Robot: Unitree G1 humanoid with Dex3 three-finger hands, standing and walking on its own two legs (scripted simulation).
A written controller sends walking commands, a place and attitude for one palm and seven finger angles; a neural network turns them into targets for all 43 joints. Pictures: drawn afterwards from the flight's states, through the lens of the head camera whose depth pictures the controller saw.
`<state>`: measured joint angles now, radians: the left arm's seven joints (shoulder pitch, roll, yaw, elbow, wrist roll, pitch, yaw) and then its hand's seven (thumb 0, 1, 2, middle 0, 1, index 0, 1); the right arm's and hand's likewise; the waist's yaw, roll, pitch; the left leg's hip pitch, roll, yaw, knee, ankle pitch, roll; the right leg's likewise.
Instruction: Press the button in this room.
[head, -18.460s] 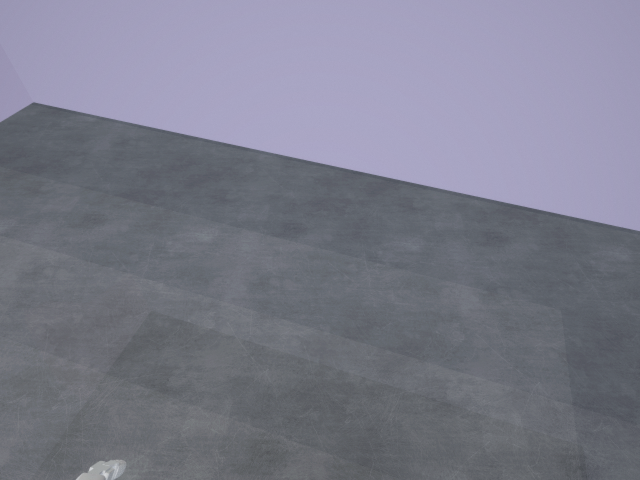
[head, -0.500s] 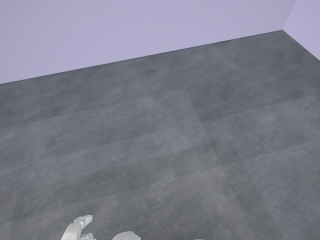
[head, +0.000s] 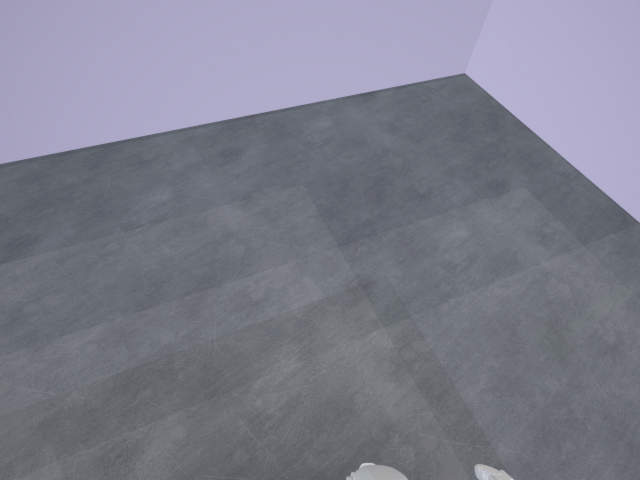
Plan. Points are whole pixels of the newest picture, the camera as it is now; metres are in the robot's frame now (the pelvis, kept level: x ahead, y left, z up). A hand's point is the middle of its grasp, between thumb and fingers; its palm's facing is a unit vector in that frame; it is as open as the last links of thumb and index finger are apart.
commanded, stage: turn or walk to find it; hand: left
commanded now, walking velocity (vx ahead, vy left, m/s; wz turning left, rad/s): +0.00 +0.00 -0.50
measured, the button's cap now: out of the picture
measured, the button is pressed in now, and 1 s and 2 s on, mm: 0 0 0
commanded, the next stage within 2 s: stand and wait in 1.98 s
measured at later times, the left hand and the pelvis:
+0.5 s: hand (248, 478) +0.14 +0.10 -0.14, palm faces -0.25 -0.93 -0.27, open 7.4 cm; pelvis -0.01 -0.06 +0.01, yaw -15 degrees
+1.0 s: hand (226, 451) +0.17 +0.14 -0.16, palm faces -0.43 -0.88 -0.20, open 7.4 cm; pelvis +0.03 -0.03 +0.01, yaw -29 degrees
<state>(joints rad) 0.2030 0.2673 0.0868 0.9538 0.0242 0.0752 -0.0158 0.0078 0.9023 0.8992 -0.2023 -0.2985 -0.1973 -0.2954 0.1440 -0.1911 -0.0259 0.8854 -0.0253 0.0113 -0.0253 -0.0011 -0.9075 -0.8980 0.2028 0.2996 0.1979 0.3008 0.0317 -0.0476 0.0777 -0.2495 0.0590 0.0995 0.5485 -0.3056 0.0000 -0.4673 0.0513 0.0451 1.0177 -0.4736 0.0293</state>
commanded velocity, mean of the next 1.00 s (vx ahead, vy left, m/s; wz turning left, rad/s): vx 0.07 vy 0.00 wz -0.50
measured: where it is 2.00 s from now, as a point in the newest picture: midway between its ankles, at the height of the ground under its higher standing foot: (419, 461)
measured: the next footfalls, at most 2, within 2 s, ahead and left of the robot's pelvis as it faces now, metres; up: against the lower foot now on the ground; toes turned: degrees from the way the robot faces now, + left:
right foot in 0.28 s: +0.02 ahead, -0.15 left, +0.00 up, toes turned -15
left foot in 0.84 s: +0.08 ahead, +0.06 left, +0.00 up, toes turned -22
